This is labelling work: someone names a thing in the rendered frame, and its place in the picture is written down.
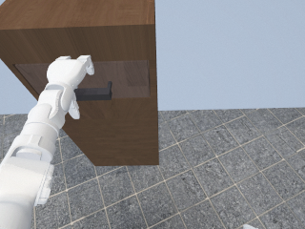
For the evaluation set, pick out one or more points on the left robot upper arm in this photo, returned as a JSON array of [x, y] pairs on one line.
[[24, 183]]

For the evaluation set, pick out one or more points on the handle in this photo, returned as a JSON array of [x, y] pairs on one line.
[[94, 94]]

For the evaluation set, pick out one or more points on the left robot forearm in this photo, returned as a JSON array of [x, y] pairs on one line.
[[42, 128]]

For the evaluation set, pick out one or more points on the cabinet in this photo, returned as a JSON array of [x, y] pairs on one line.
[[122, 131]]

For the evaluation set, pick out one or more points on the robot left hand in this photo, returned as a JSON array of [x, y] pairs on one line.
[[71, 72]]

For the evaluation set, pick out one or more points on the drawer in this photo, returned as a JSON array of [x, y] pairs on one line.
[[130, 78]]

